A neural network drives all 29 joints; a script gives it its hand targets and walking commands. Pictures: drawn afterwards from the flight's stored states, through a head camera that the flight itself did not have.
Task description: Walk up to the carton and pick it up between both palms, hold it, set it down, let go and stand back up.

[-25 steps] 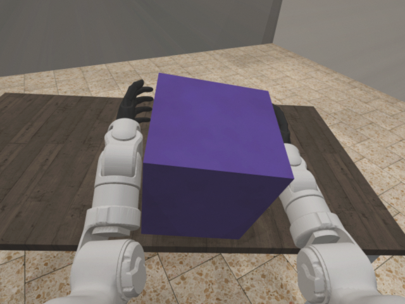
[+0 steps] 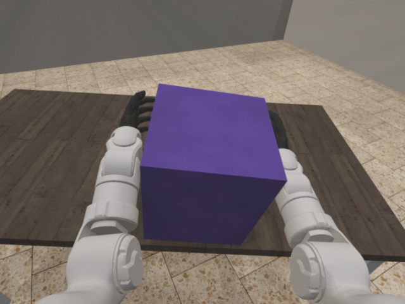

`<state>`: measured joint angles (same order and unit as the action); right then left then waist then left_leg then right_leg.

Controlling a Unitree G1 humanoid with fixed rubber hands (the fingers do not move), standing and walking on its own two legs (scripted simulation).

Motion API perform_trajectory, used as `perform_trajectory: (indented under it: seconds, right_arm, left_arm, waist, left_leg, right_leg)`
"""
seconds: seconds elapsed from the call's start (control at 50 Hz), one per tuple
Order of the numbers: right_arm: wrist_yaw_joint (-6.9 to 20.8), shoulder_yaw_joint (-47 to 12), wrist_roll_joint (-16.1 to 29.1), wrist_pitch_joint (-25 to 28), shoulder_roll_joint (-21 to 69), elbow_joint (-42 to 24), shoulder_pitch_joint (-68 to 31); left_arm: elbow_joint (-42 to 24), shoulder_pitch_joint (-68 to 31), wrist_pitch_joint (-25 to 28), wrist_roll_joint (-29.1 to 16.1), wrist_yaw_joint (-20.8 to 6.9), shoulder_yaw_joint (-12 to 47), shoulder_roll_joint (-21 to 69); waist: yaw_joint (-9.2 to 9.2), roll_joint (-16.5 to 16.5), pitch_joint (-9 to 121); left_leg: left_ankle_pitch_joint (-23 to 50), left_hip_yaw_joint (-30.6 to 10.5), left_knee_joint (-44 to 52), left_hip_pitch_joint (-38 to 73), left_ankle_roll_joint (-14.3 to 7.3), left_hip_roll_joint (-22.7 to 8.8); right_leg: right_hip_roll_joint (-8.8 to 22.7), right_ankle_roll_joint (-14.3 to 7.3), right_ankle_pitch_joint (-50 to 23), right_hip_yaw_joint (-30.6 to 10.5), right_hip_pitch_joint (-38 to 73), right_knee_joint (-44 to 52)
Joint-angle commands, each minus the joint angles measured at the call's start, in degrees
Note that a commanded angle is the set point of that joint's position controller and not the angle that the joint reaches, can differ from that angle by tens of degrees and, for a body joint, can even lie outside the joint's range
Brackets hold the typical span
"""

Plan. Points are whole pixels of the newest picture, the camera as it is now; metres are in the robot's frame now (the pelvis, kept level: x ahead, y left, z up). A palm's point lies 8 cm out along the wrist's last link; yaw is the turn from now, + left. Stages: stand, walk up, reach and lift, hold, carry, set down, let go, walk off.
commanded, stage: set down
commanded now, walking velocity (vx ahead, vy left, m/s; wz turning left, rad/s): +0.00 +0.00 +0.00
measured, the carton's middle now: (202, 170) +0.36 +0.00 +0.12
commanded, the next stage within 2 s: none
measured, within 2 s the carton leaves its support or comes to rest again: neither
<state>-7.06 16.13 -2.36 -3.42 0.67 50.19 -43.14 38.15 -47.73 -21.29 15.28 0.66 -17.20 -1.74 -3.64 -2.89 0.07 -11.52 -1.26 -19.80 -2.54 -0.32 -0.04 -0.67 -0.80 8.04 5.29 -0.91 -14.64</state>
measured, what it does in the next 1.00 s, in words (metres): stands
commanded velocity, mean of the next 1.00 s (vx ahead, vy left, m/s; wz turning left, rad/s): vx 0.00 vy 0.00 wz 0.00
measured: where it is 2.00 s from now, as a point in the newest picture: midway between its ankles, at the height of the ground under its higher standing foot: outside the picture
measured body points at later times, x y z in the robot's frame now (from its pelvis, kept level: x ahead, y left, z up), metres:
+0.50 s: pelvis +0.01 +0.01 +0.00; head -0.01 +0.03 +0.45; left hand +0.44 +0.14 +0.16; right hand +0.40 -0.16 +0.12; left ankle +0.00 +0.11 -0.75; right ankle +0.01 -0.11 -0.75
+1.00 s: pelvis +0.02 +0.01 +0.00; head +0.02 +0.02 +0.45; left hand +0.45 +0.13 +0.12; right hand +0.41 -0.17 +0.09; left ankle +0.00 +0.11 -0.75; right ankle +0.01 -0.11 -0.75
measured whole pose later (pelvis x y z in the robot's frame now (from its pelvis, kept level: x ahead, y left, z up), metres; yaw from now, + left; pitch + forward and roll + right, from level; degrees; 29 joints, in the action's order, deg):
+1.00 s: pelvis +0.02 +0.01 +0.00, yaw -2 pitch +1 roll -1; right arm -2.8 28.0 -14.7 2.5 2.8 54.0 -41.8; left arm 52.4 -49.3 -9.3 15.9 1.6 -21.3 -0.4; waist -1.4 -1.0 1.4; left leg -12.4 0.7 -20.0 -8.1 -0.8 -0.1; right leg -0.6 -0.1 8.4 3.4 -7.3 -15.1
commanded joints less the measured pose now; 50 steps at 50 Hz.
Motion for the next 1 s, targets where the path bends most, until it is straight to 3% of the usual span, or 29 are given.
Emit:
perform_trajectory:
  seconds: [0.0,0.06,0.1,0.14,0.16,0.18,0.22,0.24,0.32,0.34,0.36,0.38,0.4,0.42,0.48,0.5,0.52,0.56,0.58,0.62,0.68,0.72,0.76,0.8,0.82,0.88,0.9,0.92,0.98]
  right_arm:
    - [5.1,-14.0,-0.9,6.6,27.0,-14.1,-51.4]
    - [5.4,-15.7,-0.8,7.4,27.7,-16.2,-52.7]
    - [5.5,-14.5,-1.8,7.8,28.8,-15.6,-53.4]
    - [5.8,-15.9,-2.1,8.2,29.3,-15.8,-52.8]
    - [6.0,-16.2,-2.0,8.4,29.5,-16.4,-52.5]
    - [6.1,-14.4,-1.6,8.1,28.3,-14.7,-52.7]
    - [6.3,-13.9,-2.7,8.2,28.3,-13.8,-50.7]
    - [6.4,-13.9,-3.0,8.2,28.3,-13.2,-51.1]
    - [6.8,-12.7,-4.4,9.1,27.6,-13.2,-50.5]
    - [7.0,-11.2,-5.0,9.0,27.0,-12.4,-51.1]
    - [7.3,-10.8,-5.1,9.2,27.3,-13.4,-52.2]
    - [7.4,-11.4,-5.9,9.3,27.6,-13.5,-50.4]
    - [7.7,-10.6,-6.4,9.2,28.6,-13.0,-51.5]
    - [7.9,-10.7,-6.4,9.8,28.3,-13.6,-52.3]
    - [8.4,-10.2,-6.3,10.7,28.7,-10.6,-49.5]
    - [8.6,-10.0,-7.1,10.8,28.8,-11.6,-52.6]
    - [8.7,-9.7,-7.1,11.1,29.0,-11.9,-52.0]
    - [8.8,-9.2,-7.8,10.7,28.6,-10.0,-49.8]
    - [8.9,-8.4,-8.2,10.6,28.4,-9.6,-49.8]
    - [9.0,-7.5,-8.9,10.5,27.2,-9.3,-48.9]
    - [9.0,-5.7,-8.9,10.8,26.1,-7.8,-49.4]
    - [9.1,-4.4,-10.7,11.0,27.3,-7.4,-48.4]
    - [9.7,-4.2,-11.2,11.7,27.1,-8.6,-48.5]
    - [10.0,-5.2,-10.4,11.7,27.4,-6.6,-48.5]
    - [9.8,-4.8,-11.0,11.9,27.3,-6.9,-47.2]
    - [9.8,-5.3,-10.8,11.8,27.9,-7.7,-47.0]
    - [9.8,-4.5,-11.7,11.7,28.6,-7.4,-46.9]
    - [9.8,-5.2,-11.1,11.7,28.4,-7.6,-46.7]
    - [10.3,-3.3,-13.2,12.1,27.7,-7.6,-46.2]
  left_arm:
    - [-3.3,-36.0,2.9,-3.7,-7.2,17.6,35.4]
    - [-2.0,-35.0,3.9,-3.4,-7.0,16.7,35.4]
    - [-2.7,-36.8,4.7,-4.2,-6.6,16.6,36.8]
    - [-2.0,-35.9,5.3,-4.1,-6.6,15.7,35.6]
    - [-1.9,-35.0,5.6,-4.0,-6.3,16.4,36.0]
    - [-0.8,-34.7,5.4,-3.2,-6.4,16.2,36.4]
    - [-0.5,-34.4,5.4,-2.7,-6.3,14.8,36.7]
    - [1.1,-33.4,5.6,-2.6,-6.4,14.6,34.8]
    - [2.3,-33.8,6.7,-3.2,-6.2,13.7,34.6]
    - [1.8,-34.5,6.9,-2.7,-6.1,13.0,35.5]
    - [2.6,-35.3,7.0,-2.6,-5.9,12.9,34.8]
    - [2.9,-35.2,7.4,-3.4,-5.8,13.2,35.6]
    - [2.9,-35.9,8.0,-3.3,-5.7,12.8,34.7]
    - [2.7,-37.4,8.5,-3.7,-5.5,13.8,35.4]
    - [2.9,-36.7,10.0,-3.7,-4.8,14.3,36.2]
    - [4.9,-36.0,10.3,-3.5,-4.9,12.9,35.5]
    - [4.5,-36.3,10.4,-3.0,-4.7,13.3,36.7]
    - [5.5,-34.6,10.5,-2.2,-4.8,12.0,34.9]
    - [6.7,-35.2,10.1,-1.8,-4.9,11.4,35.4]
    - [7.2,-35.8,10.2,-2.1,-5.1,11.5,35.1]
    - [8.7,-34.2,10.6,-2.2,-5.0,10.5,34.8]
    - [6.9,-35.7,11.4,-1.9,-5.0,10.8,34.7]
    - [8.0,-35.9,11.8,-1.7,-4.3,10.6,35.5]
    - [8.3,-35.8,12.4,-1.8,-4.0,10.4,34.5]
    - [8.1,-34.9,12.5,-2.4,-4.1,11.1,36.0]
    - [7.8,-34.9,13.3,-2.0,-4.4,9.2,32.6]
    - [8.9,-35.8,13.2,-1.2,-4.5,8.6,32.9]
    - [9.2,-33.8,13.3,-0.3,-4.5,8.3,33.7]
    - [10.2,-35.0,13.9,-0.8,-4.6,7.5,33.6]
  waist:
    - [-1.11,5.3,24.9]
    - [0.24,4.3,25.3]
    - [-0.71,5.0,27.9]
    - [0.95,3.4,28.2]
    - [0.08,3.5,28.7]
    - [0.39,5.3,28.3]
    - [0.35,5.4,27.6]
    - [1.58,3.6,26.4]
    - [0.74,3.6,26.7]
    - [-0.26,3.7,25.9]
    - [0.43,4.7,26.7]
    - [0.56,3.7,26.9]
    - [1.06,2.9,27.5]
    - [0.6,4.4,29.5]
    - [1.56,6.2,31.4]
    - [0.77,5.0,32.2]
    - [1.85,5.4,31.6]
    - [2.04,4.2,29.6]
    - [0.62,4.4,29.1]
    - [1.37,4.4,29.7]
    - [0.96,5.5,28.2]
    - [1.58,5.4,30.0]
    - [0.89,5.1,30.8]
    - [1.95,5.8,31.9]
    - [1.02,5.5,31.3]
    - [2.71,4.7,31.5]
    - [1.34,4.5,32.2]
    - [2.65,5.3,29.2]
    - [1.85,3.2,31.1]
  left_leg:
    - [13.9,3.7,2.6,2.0,3.1,1.2]
    - [15.8,4.1,2.0,0.9,2.8,1.3]
    - [17.2,3.7,1.2,0.7,3.0,1.5]
    - [19.3,4.0,0.8,-0.2,3.0,1.1]
    - [20.6,4.0,0.6,1.0,3.0,1.3]
    - [21.0,4.0,0.5,1.1,3.6,1.2]
    - [19.5,3.9,0.7,1.0,3.5,1.1]
    - [19.3,4.3,1.0,0.2,3.2,0.7]
    - [17.8,4.3,1.4,0.3,3.2,1.0]
    - [16.7,4.2,1.7,0.2,3.4,0.6]
    - [15.6,4.3,1.4,1.5,3.4,1.0]
    - [15.7,4.4,1.6,2.0,3.1,0.9]
    - [16.0,4.3,1.5,1.1,2.9,0.7]
    - [17.3,4.8,1.0,1.1,3.3,0.6]
    - [23.8,4.5,-0.8,2.9,4.5,0.1]
    - [23.4,4.5,-0.7,3.2,4.2,0.2]
    - [23.2,4.6,-0.7,1.6,4.3,0.0]
    - [22.7,4.8,0.0,0.5,4.0,0.0]
    - [20.9,4.6,0.5,0.7,4.0,0.6]
    - [20.2,4.6,0.4,0.6,4.1,0.2]
    - [24.6,4.9,-0.6,2.1,4.6,-0.6]
    - [23.5,5.0,-0.5,2.4,4.6,0.2]
    - [24.2,4.5,-0.3,3.8,4.9,-0.5]
    - [26.8,5.3,-1.2,3.1,5.0,-0.8]
    - [27.4,5.2,-1.4,3.1,5.3,-0.3]
    - [22.4,5.1,0.0,-1.0,4.0,0.4]
    - [20.6,5.3,0.6,-1.4,4.0,0.5]
    - [20.9,5.4,0.4,-1.4,3.9,0.3]
    - [21.1,5.6,0.5,-0.8,3.9,0.0]
  right_leg:
    - [-0.4,2.7,-15.0,0.9,10.3,-1.4]
    - [-0.1,3.0,-19.7,0.6,11.6,-2.4]
    - [-0.3,2.4,-21.6,0.4,12.9,-2.7]
    - [-0.7,3.1,-23.6,1.1,13.9,-3.7]
    - [-0.5,2.7,-25.1,0.8,13.3,-3.4]
    - [-0.4,2.8,-24.7,0.8,13.0,-3.2]
    - [-0.5,2.7,-22.6,0.6,12.1,-3.0]
    - [-0.6,3.0,-22.7,0.4,12.6,-3.1]
    - [-0.4,2.9,-22.0,0.7,11.7,-2.9]
    - [-0.4,2.8,-19.4,0.8,11.2,-2.4]
    - [-0.4,3.1,-19.1,0.9,9.7,-2.0]
    - [-0.4,3.1,-19.0,1.2,10.2,-2.5]
    - [-0.4,3.0,-18.8,0.7,10.4,-2.5]
    - [-0.7,2.7,-19.0,1.1,10.1,-2.8]
    - [-1.0,2.3,-24.1,0.9,9.3,-3.5]
    - [-0.8,2.7,-23.9,1.0,9.0,-3.6]
    - [-0.7,2.6,-23.5,0.9,9.3,-3.5]
    - [-0.4,2.6,-24.0,0.5,9.6,-3.6]
    - [-0.7,2.7,-23.0,0.5,9.3,-3.1]
    - [-0.7,2.7,-23.0,1.0,9.7,-3.4]
    - [-0.8,2.2,-23.3,0.7,7.3,-3.4]
    - [-1.1,2.3,-22.2,1.2,7.8,-3.5]
    - [-1.1,2.5,-22.7,1.6,6.6,-3.0]
    - [-1.1,2.5,-23.0,1.2,6.5,-3.3]
    - [-1.2,2.2,-24.6,1.2,6.4,-3.4]
    - [0.0,2.9,-27.4,0.3,10.4,-4.9]
    - [-0.3,3.1,-26.3,0.3,10.3,-4.4]
    - [0.0,3.5,-26.2,0.5,10.5,-4.7]
    - [-0.3,3.0,-25.4,1.0,9.9,-4.2]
